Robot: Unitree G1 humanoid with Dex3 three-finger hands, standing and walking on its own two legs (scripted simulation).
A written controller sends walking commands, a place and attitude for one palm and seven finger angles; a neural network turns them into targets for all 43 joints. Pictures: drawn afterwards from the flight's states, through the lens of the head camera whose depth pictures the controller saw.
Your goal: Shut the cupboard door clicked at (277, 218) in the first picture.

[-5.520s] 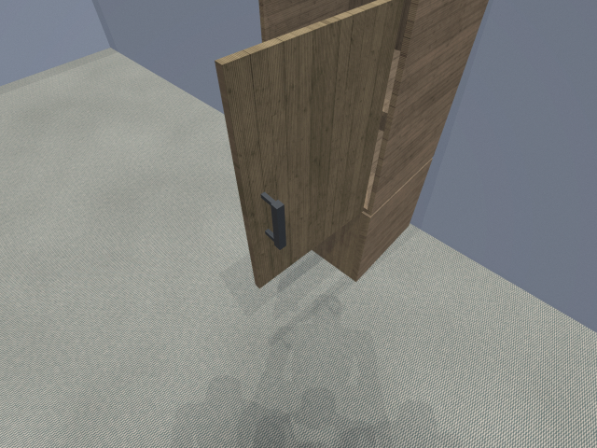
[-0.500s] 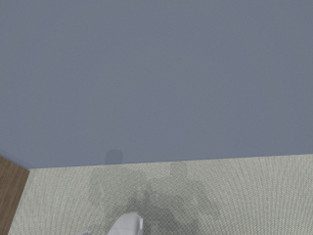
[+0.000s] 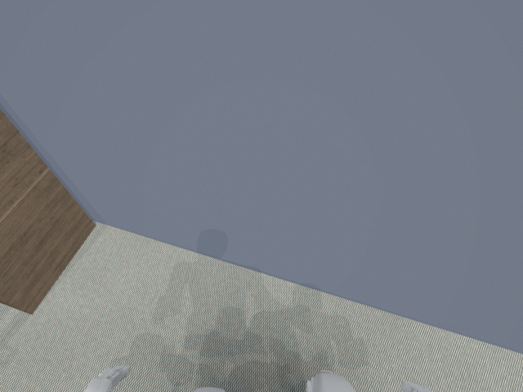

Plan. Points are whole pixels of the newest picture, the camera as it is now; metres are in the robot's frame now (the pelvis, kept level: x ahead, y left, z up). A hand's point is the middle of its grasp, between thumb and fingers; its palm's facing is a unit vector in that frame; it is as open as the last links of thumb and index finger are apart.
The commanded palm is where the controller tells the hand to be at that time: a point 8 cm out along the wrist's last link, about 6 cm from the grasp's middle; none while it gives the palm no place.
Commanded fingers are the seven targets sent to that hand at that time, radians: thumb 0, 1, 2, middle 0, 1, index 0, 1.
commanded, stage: turn to face it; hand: left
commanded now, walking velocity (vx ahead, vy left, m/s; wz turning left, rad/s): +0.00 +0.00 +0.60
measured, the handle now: out of the picture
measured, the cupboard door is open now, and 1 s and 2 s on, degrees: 85 85 85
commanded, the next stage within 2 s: take the last steps up to it in 1.88 s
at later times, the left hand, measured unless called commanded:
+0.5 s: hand out of the picture +0.00 +0.16 -0.17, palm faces +0.37 -0.90 -0.25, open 7.3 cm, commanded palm none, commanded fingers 0.00 0.90 0.90 -0.20 -0.30 -0.20 -0.30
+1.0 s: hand out of the picture +0.05 +0.18 -0.15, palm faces +0.55 -0.78 -0.29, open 7.4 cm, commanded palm none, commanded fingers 0.00 0.90 0.90 -0.20 -0.30 -0.20 -0.30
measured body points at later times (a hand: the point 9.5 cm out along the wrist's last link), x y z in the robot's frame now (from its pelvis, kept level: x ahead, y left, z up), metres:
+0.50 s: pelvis +0.02 -0.04 +0.00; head +0.08 -0.02 +0.44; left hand -0.02 +0.21 -0.15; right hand +0.22 -0.25 -0.15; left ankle -0.02 +0.07 -0.71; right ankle +0.01 -0.15 -0.73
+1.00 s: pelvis +0.06 -0.06 -0.01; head +0.12 -0.05 +0.44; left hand +0.02 +0.22 -0.13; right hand +0.26 -0.23 -0.17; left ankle -0.02 +0.06 -0.72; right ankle +0.11 -0.16 -0.74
